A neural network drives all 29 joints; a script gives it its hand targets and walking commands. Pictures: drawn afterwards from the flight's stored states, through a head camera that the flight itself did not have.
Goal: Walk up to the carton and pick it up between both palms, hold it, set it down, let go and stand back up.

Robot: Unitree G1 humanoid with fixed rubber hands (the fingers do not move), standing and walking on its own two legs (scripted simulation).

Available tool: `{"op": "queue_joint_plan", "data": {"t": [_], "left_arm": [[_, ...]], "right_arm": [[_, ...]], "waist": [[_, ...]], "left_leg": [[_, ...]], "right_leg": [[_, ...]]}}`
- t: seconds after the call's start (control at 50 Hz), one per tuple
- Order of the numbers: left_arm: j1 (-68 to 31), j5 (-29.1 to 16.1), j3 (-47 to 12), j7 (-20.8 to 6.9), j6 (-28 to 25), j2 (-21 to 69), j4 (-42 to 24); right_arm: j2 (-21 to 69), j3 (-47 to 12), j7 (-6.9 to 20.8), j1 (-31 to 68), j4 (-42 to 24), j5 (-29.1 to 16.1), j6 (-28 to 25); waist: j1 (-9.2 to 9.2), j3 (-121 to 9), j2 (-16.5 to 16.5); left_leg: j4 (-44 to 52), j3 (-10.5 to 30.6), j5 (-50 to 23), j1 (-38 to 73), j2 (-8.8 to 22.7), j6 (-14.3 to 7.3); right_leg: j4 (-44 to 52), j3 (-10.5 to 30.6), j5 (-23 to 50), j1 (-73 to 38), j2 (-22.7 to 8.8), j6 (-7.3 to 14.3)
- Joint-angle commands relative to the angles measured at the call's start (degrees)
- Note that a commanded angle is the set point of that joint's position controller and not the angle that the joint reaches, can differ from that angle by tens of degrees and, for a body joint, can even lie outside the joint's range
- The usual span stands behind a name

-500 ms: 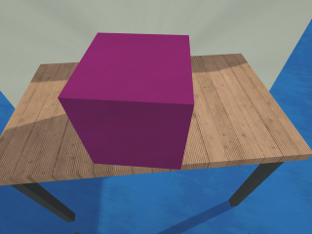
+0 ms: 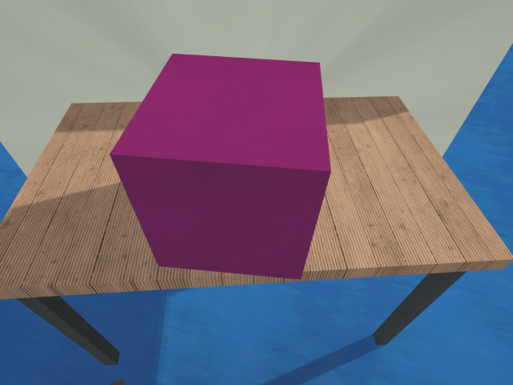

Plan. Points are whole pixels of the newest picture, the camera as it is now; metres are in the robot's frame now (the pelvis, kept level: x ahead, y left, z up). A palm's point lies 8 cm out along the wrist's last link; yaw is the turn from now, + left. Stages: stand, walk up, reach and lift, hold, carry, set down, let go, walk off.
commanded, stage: walk up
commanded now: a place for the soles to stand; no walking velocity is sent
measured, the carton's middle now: (236, 167) +0.49 +0.04 +0.07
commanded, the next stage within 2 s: none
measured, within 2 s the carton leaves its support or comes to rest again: neither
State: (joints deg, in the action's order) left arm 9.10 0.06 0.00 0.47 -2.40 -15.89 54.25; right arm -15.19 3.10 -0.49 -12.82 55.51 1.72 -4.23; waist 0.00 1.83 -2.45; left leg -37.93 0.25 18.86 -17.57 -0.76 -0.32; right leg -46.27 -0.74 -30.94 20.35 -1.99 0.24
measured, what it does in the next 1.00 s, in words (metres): steps on the spot: left foot, then right foot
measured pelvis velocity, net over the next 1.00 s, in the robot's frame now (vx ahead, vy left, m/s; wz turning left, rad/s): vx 0.05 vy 0.00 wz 0.04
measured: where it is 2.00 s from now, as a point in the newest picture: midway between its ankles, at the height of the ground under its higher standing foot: outside the picture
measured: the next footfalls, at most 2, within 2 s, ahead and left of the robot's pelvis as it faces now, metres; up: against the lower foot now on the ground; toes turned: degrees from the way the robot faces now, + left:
left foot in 0.38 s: +0.10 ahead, +0.14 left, +0.00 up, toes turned +0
right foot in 0.70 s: +0.11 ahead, -0.11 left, +0.00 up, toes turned +1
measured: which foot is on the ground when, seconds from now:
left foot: down 0.00-0.10, up 0.12-0.36, down 0.38-0.74, up 0.76-1.00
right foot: down 0.00-0.38, up 0.40-0.68, down 0.70-1.00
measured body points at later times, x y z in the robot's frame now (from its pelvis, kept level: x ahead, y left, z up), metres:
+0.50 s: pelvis +0.04 +0.04 +0.00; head +0.05 +0.06 +0.45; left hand +0.12 +0.31 -0.14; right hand +0.10 -0.26 -0.11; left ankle +0.06 +0.14 -0.72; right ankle +0.04 -0.10 -0.69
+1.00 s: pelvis +0.05 +0.00 +0.00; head +0.08 +0.01 +0.45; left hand +0.15 +0.29 -0.12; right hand +0.13 -0.28 -0.12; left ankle +0.06 +0.14 -0.72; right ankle +0.09 -0.10 -0.72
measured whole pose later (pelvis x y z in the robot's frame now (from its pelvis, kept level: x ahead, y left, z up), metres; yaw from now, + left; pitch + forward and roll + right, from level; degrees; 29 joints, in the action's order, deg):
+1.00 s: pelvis +0.05 +0.00 +0.00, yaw +2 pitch -2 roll +1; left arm 8.3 0.1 0.0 0.2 -0.9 -18.3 52.8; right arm -16.7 3.7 -1.7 -13.3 53.3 0.9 -3.2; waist -0.1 4.5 -2.0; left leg -38.1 1.0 22.0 -16.8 -1.0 0.1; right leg -38.2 -1.9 -17.8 18.6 -1.4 1.8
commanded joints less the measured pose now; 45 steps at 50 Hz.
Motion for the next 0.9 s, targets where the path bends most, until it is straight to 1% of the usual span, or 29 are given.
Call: {"op": "queue_joint_plan", "data": {"t": [0.0,0.04,0.06,0.08,0.1,0.18,0.2,0.24,0.28,0.3,0.32,0.34,0.36,0.4,0.42,0.46,0.52,0.54,0.56,0.62,0.64,0.66,0.68,0.7,0.72,0.74,0.76,0.8,0.88], "left_arm": [[4.07,1.43,5.75,-0.47,-1.21,-15.06,-1.44],[8.23,2.42,6.81,0.15,-2.33,-15.63,-0.52],[8.55,2.69,7.74,0.72,-2.99,-19.77,-0.61],[7.24,2.50,8.18,0.23,-3.14,-22.94,-0.80],[7.17,1.63,8.76,0.36,-3.22,-24.46,-1.65],[0.13,1.49,7.52,-0.15,-3.10,-20.00,-2.42],[0.58,1.77,7.81,-0.22,-3.22,-20.59,-3.56],[1.93,1.83,7.39,-0.56,-2.15,-21.05,-3.25],[-0.45,1.00,6.78,-0.83,-1.27,-18.46,-3.56],[-2.57,0.76,6.19,-1.01,-0.54,-18.92,-4.58],[-3.23,0.64,4.96,-0.88,-0.01,-15.30,-5.70],[-2.14,0.58,4.13,-0.80,0.18,-10.87,-6.94],[2.04,-0.16,5.53,-0.41,1.21,-12.55,-6.25],[1.21,0.08,6.17,-0.09,1.92,-17.57,-5.53],[-0.24,0.74,6.64,0.26,1.23,-18.19,-5.40],[-1.17,0.92,6.06,-0.14,1.80,-16.86,-4.80],[0.88,1.04,6.03,-0.33,2.01,-14.81,-4.01],[0.14,1.19,6.17,-0.44,2.25,-15.54,-3.73],[0.49,0.87,6.30,-0.45,2.19,-15.27,-4.27],[-0.08,0.72,5.73,-0.24,1.65,-13.80,-3.93],[0.22,1.44,6.46,-0.19,1.72,-15.04,-4.85],[2.55,0.67,6.30,0.30,1.20,-13.86,-1.89],[6.46,1.99,7.03,0.50,0.60,-16.77,-2.19],[3.41,1.93,6.69,0.95,-0.44,-20.58,-2.20],[-1.02,1.17,5.90,0.38,-0.75,-19.43,-2.73],[0.20,1.16,6.14,0.08,-0.62,-19.36,-3.35],[-0.13,0.75,6.04,0.08,-0.21,-19.00,-3.17],[-2.37,1.05,5.80,0.65,-0.22,-18.73,-3.34],[-3.68,1.35,5.86,0.18,0.47,-18.40,-4.42]], "right_arm": [[-19.41,3.47,0.18,0.38,-4.46,-0.45,0.49],[-14.95,2.16,0.56,4.67,-6.55,-0.98,0.52],[-11.96,1.11,0.63,5.33,-6.00,-1.01,0.57],[-13.68,1.93,0.07,4.48,-6.39,-0.22,0.91],[-16.99,3.06,0.28,5.79,-7.40,0.61,1.33],[-17.23,3.29,1.43,0.92,-5.68,0.24,0.41],[-16.88,3.54,1.93,1.05,-6.03,-0.14,0.36],[-16.04,3.51,1.83,1.70,-6.02,-0.37,-0.22],[-14.99,3.46,1.41,-1.80,-4.98,-0.48,-0.67],[-15.50,3.99,0.62,-6.66,-3.06,-0.46,-1.20],[-17.54,4.39,-0.30,-12.00,-1.45,-0.11,-1.78],[-20.79,5.50,-1.24,-16.08,-0.97,0.30,-2.40],[-23.01,5.27,-1.34,-10.56,-3.20,-0.62,-2.30],[-24.28,5.49,-1.32,-4.91,-4.66,-1.11,-2.22],[-21.95,4.47,-1.45,-4.65,-4.58,-0.72,-2.10],[-20.56,4.12,-2.01,-4.76,-5.64,-0.43,-2.18],[-19.39,3.17,-2.26,-6.43,-4.68,-0.48,-2.20],[-20.10,3.26,-2.42,-5.42,-5.08,-0.94,-1.80],[-20.01,3.44,-2.42,-4.42,-5.81,-0.45,-1.83],[-21.54,3.64,-2.62,-1.34,-6.36,-0.16,-1.13],[-21.11,3.36,-2.69,-0.45,-6.94,-0.90,-0.88],[-19.00,2.35,-2.44,3.25,-6.92,-1.37,-0.50],[-15.61,1.50,-2.47,2.44,-7.78,-1.92,-0.58],[-13.41,0.95,-1.99,1.57,-6.79,-2.05,-0.07],[-15.50,1.33,-2.32,1.24,-5.45,-2.19,0.43],[-16.60,1.46,-2.27,2.66,-6.20,-1.96,0.68],[-16.54,1.28,-2.02,1.82,-5.96,-1.73,0.70],[-16.83,2.07,-1.44,1.15,-6.05,-1.44,1.19],[-17.40,2.49,-1.39,0.41,-4.52,-1.63,0.91]], "waist": [[1.94,0.63,9.59],[5.27,-0.31,1.75],[4.76,-0.32,-3.60],[3.79,-0.15,-7.79],[4.34,3.35,-1.06],[0.49,12.11,-6.13],[1.67,11.24,-4.41],[1.97,9.63,-10.15],[0.11,8.37,-6.92],[-3.80,6.24,-4.55],[-4.91,4.57,4.79],[-5.66,1.75,15.09],[-1.48,-2.01,7.90],[-0.43,0.46,8.89],[0.16,4.02,7.82],[-0.58,5.35,8.67],[0.23,1.09,10.34],[-1.39,-1.91,11.49],[0.32,-2.05,7.66],[0.76,-0.87,10.30],[0.77,-2.25,10.10],[4.36,-2.16,6.26],[4.96,-4.53,0.07],[2.37,-1.02,-7.94],[1.49,0.02,-7.29],[2.06,-1.27,-5.91],[1.48,-0.90,-2.20],[1.31,2.03,-3.98],[2.03,2.29,-9.11]], "left_leg": [[14.13,17.77,1.40,-1.06,13.13,-10.94],[3.45,11.71,-2.88,-11.64,7.71,-5.51],[-9.91,2.45,0.31,-16.16,-1.08,-1.16],[-15.17,1.19,14.42,-20.56,-1.97,-1.03],[-19.09,5.24,14.52,-21.66,0.23,-1.09],[-16.14,3.02,7.33,-17.46,3.57,-1.50],[-15.16,2.16,6.44,-14.90,3.42,-0.52],[-7.33,-0.58,8.43,-9.80,2.41,-0.54],[3.37,-3.26,2.55,-0.52,1.62,-0.20],[11.44,-3.20,-2.43,7.93,0.34,0.30],[18.58,4.92,-7.79,13.27,2.28,1.17],[21.84,25.88,-18.11,18.96,14.89,-1.66],[19.97,32.80,-17.80,15.95,19.23,-6.74],[22.53,36.64,-3.19,7.91,21.42,-12.63],[19.01,34.30,-8.62,10.16,20.16,-14.36],[16.73,26.47,-17.99,8.01,16.96,-9.59],[13.59,18.87,-31.91,6.70,15.10,-10.53],[13.02,23.68,-30.57,9.94,16.16,-9.93],[12.23,21.51,-30.24,8.36,16.22,-11.04],[8.24,15.56,-29.94,3.70,13.85,-10.54],[6.33,16.69,-28.32,3.18,13.60,-9.60],[4.19,12.89,-27.88,-2.47,12.11,-7.91],[-3.20,10.21,-23.57,-2.51,8.68,-4.31],[-9.56,4.13,-8.69,-9.09,-0.13,-0.31],[-9.80,1.40,12.65,-7.01,-1.46,0.04],[-11.47,3.27,16.89,-8.67,-0.78,-0.85],[-13.84,3.64,15.99,-7.78,-1.21,-0.75],[-13.35,4.41,13.46,-9.64,-0.24,-1.27],[-8.52,0.51,10.64,-4.38,0.78,-0.77]], "right_leg": [[9.08,-1.39,7.50,-4.09,0.19,3.09],[19.09,3.81,10.49,-16.35,-1.63,3.79],[28.85,23.02,4.57,-16.74,-12.46,7.24],[33.60,33.02,-5.58,-16.87,-20.35,11.86],[34.12,33.46,-10.80,-14.30,-22.07,14.00],[35.15,22.25,-6.79,-5.37,-18.49,12.62],[34.58,19.20,-3.21,-5.88,-16.87,11.60],[30.22,13.30,9.89,-7.76,-14.61,10.90],[24.58,8.61,14.74,-4.36,-11.13,9.95],[15.69,6.29,20.60,-0.56,-9.71,8.43],[0.08,1.37,23.63,2.57,-4.98,4.55],[-10.10,-0.28,3.52,12.12,1.30,0.55],[-9.24,3.35,-0.38,10.75,2.15,0.56],[-13.16,5.20,-2.86,8.88,-0.02,1.26],[-11.84,5.66,-1.94,13.35,-1.55,2.31],[-7.74,6.26,2.18,13.18,-2.79,1.40],[-6.74,2.40,4.74,7.62,-2.13,1.22],[-5.29,3.72,4.37,6.44,-1.84,0.51],[-4.18,3.37,4.17,4.20,-2.10,1.10],[4.68,0.10,6.68,1.23,-0.74,2.36],[8.90,1.32,10.18,-1.85,-0.90,2.59],[16.90,1.03,18.96,-11.14,-1.29,3.22],[24.19,9.70,21.63,-15.05,-6.24,4.67],[28.83,23.69,24.76,-13.27,-15.32,6.80],[26.84,23.69,27.79,-11.02,-18.65,12.56],[24.07,24.80,29.35,-12.58,-18.27,14.15],[25.86,24.68,23.89,-10.26,-18.06,12.99],[27.91,19.17,19.29,-11.11,-15.28,9.23],[26.49,14.21,18.32,-7.02,-13.64,11.78]]}}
